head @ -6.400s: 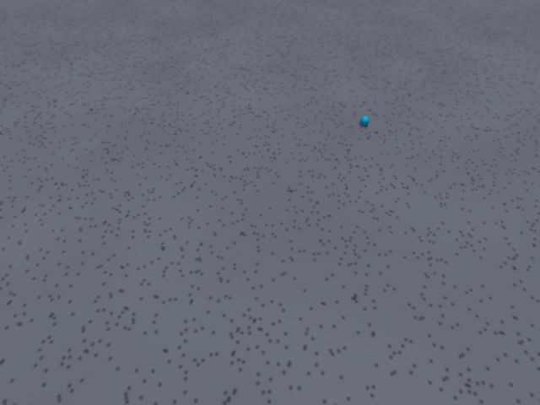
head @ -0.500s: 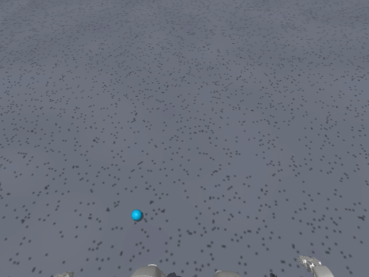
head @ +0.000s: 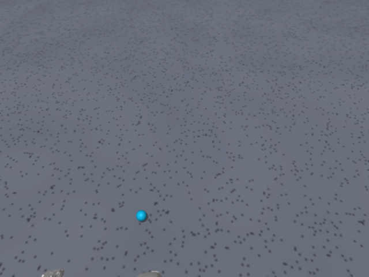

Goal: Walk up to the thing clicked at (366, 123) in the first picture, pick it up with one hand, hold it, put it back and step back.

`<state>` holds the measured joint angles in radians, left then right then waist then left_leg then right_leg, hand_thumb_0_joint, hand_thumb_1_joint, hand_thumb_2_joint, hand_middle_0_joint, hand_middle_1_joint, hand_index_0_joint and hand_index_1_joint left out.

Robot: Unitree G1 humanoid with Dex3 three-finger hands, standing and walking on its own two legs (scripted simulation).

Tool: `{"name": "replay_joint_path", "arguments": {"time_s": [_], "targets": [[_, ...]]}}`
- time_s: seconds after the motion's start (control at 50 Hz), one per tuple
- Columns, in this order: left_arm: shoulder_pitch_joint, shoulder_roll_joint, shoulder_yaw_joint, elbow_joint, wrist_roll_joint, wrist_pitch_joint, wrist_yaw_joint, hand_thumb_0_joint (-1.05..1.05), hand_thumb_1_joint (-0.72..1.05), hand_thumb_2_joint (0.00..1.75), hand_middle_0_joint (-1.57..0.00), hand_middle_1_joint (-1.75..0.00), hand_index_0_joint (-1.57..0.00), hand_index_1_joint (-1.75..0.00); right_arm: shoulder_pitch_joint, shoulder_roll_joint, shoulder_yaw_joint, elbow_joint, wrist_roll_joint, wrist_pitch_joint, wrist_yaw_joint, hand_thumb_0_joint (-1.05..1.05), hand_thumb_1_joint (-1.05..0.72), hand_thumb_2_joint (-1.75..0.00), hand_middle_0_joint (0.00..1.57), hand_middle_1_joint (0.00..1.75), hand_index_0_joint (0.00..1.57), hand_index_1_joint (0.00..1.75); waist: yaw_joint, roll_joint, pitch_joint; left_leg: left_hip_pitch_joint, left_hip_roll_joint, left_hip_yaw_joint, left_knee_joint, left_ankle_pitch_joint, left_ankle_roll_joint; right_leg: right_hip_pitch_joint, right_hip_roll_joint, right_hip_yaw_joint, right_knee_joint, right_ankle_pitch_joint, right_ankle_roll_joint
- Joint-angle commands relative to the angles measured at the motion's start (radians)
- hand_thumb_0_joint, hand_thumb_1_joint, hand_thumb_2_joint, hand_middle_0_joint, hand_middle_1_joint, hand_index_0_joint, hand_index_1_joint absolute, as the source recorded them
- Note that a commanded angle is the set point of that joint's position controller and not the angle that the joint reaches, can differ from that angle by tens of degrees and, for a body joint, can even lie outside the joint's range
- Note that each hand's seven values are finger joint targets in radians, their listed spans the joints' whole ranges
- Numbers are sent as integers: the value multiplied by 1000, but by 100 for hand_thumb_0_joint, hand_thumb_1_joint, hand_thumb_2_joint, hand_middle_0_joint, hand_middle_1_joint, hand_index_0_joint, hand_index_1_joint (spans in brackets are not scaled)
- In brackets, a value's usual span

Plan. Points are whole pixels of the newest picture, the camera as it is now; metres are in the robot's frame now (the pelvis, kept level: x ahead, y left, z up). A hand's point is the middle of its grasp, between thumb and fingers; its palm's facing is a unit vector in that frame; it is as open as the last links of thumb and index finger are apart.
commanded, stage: walk up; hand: left
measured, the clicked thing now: (141, 215) +0.50 +0.24 -0.73
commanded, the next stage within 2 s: none
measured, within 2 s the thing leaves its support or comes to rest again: neither
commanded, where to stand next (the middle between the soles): +0.11 +0.02 m, yaw -1 degrees
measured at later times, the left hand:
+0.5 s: hand out of the picture +0.10 +0.26 -0.14, palm faces -0.01 -0.92 -0.40, open 7.4 cm
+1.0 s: hand out of the picture +0.11 +0.26 -0.13, palm faces -0.03 -0.92 -0.38, open 7.4 cm
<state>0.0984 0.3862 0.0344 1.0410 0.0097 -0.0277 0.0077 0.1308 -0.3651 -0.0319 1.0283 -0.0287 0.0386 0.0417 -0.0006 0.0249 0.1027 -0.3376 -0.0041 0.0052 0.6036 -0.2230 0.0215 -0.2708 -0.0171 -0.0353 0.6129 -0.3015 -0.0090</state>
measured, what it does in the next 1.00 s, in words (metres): stands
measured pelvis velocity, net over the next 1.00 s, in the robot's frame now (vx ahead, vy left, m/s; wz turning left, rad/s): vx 0.02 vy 0.00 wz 0.00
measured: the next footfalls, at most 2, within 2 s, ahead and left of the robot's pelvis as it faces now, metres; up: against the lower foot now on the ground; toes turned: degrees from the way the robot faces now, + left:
left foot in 1.54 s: +0.03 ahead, +0.23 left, +0.00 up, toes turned +0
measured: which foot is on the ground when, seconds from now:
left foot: down 0.00-1.00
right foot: down 0.00-1.00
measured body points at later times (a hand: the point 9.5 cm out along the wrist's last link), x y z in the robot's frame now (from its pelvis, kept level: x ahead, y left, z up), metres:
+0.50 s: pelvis +0.02 +0.00 +0.01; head +0.04 -0.02 +0.46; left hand +0.10 +0.31 -0.11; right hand +0.14 -0.31 -0.12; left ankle +0.07 +0.11 -0.73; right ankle +0.02 -0.12 -0.73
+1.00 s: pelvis +0.02 +0.00 +0.01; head +0.05 -0.01 +0.46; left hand +0.12 +0.31 -0.11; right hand +0.11 -0.30 -0.12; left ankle +0.07 +0.11 -0.73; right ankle +0.02 -0.12 -0.73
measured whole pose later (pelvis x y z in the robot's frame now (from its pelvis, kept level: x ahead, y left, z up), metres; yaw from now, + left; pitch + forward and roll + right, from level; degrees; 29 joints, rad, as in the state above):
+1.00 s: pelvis +0.02 +0.00 +0.01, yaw +0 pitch -2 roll +0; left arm 0.08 0.36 0.02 1.10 0.02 -0.02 0.00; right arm 0.08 -0.36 -0.04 1.07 -0.01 0.03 0.04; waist -0.01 0.02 0.09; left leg -0.24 -0.01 0.01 0.44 -0.17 0.02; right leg -0.18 -0.02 -0.03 0.45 -0.24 0.01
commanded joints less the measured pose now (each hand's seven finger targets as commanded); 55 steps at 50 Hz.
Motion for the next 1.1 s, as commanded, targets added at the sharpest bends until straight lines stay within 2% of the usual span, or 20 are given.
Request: {"name": "replay_joint_path", "arguments": {"time_s": [0.0, 0.02, 0.1, 0.16, 0.18, 0.24, 0.28, 0.32, 0.4, 0.48, 0.52, 0.6, 0.7, 0.8, 0.88, 0.96, 1.0, 1.02, 1.08], "targets": [[4, 210, 43, -40, -6, -17, 16, 0, 90, 90, -20, -30, -20, -30, -94, -248, -51, -87, 3, -30, -14, 0, -90, -90, 20, 30, 20, 30, 23, 76, -117, -14, 161, -256, -273, -219, 83, 64, -25, 66, -79, -71, -39], [21, 206, 41, -33, -5, -18, 18, 0, 90, 90, -20, -30, -20, -30, -102, -248, -52, -89, 4, -31, -15, 0, -90, -90, 20, 30, 20, 30, 30, 87, -129, 7, 163, -247, -260, -189, 78, 65, -35, 68, -96, -55, -40], [-6, 217, 39, -26, -3, -23, 19, 0, 90, 90, -20, -30, -20, -30, -88, -236, -54, -79, 9, -29, -17, 0, -90, -90, 20, 30, 20, 30, 8, 57, -128, 50, 132, -207, -230, -113, 55, 41, -61, 101, -136, 4, -42], [4, 217, 34, -15, -1, -27, 21, 0, 90, 90, -20, -30, -20, -30, -107, -230, -56, -79, 13, -30, -18, 0, -90, -90, 20, 30, 20, 30, 8, 39, -129, 83, 126, -192, -206, -53, 53, 29, -75, 107, -158, 58, -39], [-5, 219, 33, -16, 1, -30, 22, 0, 90, 90, -20, -30, -20, -30, -102, -215, -53, -73, 16, -31, -18, 0, -90, -90, 20, 30, 20, 30, 3, 12, -140, 97, 121, -175, -189, -3, 49, 38, -91, 121, -172, 85, -41], [-26, 237, 35, -18, 5, -34, 25, 0, 90, 90, -20, -30, -20, -30, -93, -213, -54, -65, 22, -31, -18, 0, -90, -90, 20, 30, 20, 30, -14, -36, -143, 132, 94, -130, -144, 58, 38, 20, -132, 157, -200, 145, -49], [-41, 234, 34, -17, 4, -34, 26, 0, 90, 90, -20, -30, -20, -30, -93, -213, -56, -59, 22, -28, -17, 0, -90, -90, 20, 30, 20, 30, -20, -34, -136, 142, 91, -127, -145, 64, 35, 1, -138, 156, -199, 145, -48], [-41, 224, 31, -17, 3, -34, 25, 0, 90, 90, -20, -30, -20, -30, -101, -209, -55, -54, 23, -28, -15, 0, -90, -90, 20, 30, 20, 30, -15, -34, -142, 155, 98, -133, -156, 78, 37, 5, -133, 148, -205, 142, -43], [-33, 232, 32, -14, 3, -35, 26, 0, 90, 90, -20, -30, -20, -30, -112, -209, -53, -49, 24, -29, -16, 0, -90, -90, 20, 30, 20, 30, -7, -54, -170, 180, 92, -110, -131, 176, 32, 42, -144, 148, -210, 210, -43], [-57, 229, 32, -22, 1, -27, 26, 0, 90, 90, -20, -30, -20, -30, -108, -219, -55, -37, 21, -28, -18, 0, -90, -90, 20, 30, 20, 30, -10, -41, -164, 180, 100, -116, -162, 184, 34, 49, -141, 136, -195, 188, -42], [-54, 216, 29, -20, 1, -24, 24, 0, 90, 90, -20, -30, -20, -30, -128, -217, -54, -36, 22, -29, -17, 0, -90, -90, 20, 30, 20, 30, 0, -24, -151, 158, 113, -132, -188, 160, 39, 64, -124, 116, -207, 155, -34], [-57, 221, 30, -21, 3, -19, 21, 0, 90, 90, -20, -30, -20, -30, -135, -219, -50, -37, 19, -29, -15, 0, -90, -90, 20, 30, 20, 30, 3, -13, -129, 125, 114, -147, -229, 64, 37, 68, -118, 120, -212, 110, -37], [-62, 214, 29, -18, 1, -16, 18, 0, 90, 90, -20, -30, -20, -30, -128, -222, -47, -36, 15, -33, -13, 0, -90, -90, 20, 30, 20, 30, 5, 8, -149, 106, 131, -174, -269, 56, 44, 124, -91, 91, -195, 111, -30], [-47, 202, 24, -12, -1, -11, 15, 0, 90, 90, -20, -30, -20, -30, -134, -225, -48, -41, 13, -35, -16, 0, -90, -90, 20, 30, 20, 30, 9, 41, -143, 104, 139, -186, -304, 3, 47, 116, -74, 77, -194, 77, -26], [-62, 217, 29, -12, 3, -17, 15, 0, 90, 90, -20, -30, -20, -30, -113, -211, -45, -34, 19, -34, -16, 0, -90, -90, 20, 30, 20, 30, 0, -5, -139, 117, 108, -149, -261, 44, 25, 113, -112, 118, -242, 128, -34], [-66, 227, 31, -17, 6, -22, 18, 0, 90, 90, -20, -30, -20, -30, -98, -209, -46, -28, 21, -33, -16, 0, -90, -90, 20, 30, 20, 30, -8, -42, -159, 169, 90, -115, -212, 113, 17, 101, -142, 141, -270, 178, -42], [-68, 229, 31, -17, 5, -23, 19, 0, 90, 90, -20, -30, -20, -30, -97, -207, -46, -29, 22, -32, -15, 0, -90, -90, 20, 30, 20, 30, -7, -55, -166, 188, 85, -106, -194, 156, 15, 91, -147, 141, -274, 204, -40], [-76, 231, 34, -22, 7, -22, 19, 0, 90, 90, -20, -30, -20, -30, -84, -208, -48, -26, 20, -31, -17, 0, -90, -90, 20, 30, 20, 30, -14, -70, -172, 186, 86, -99, -188, 155, 19, 101, -149, 139, -273, 199, -41], [-79, 221, 34, -20, 3, -17, 19, 0, 90, 90, -20, -30, -20, -30, -88, -213, -49, -22, 20, -30, -18, 0, -90, -90, 20, 30, 20, 30, -11, -51, -158, 177, 94, -117, -210, 150, 22, 93, -136, 121, -253, 176, -35]]}}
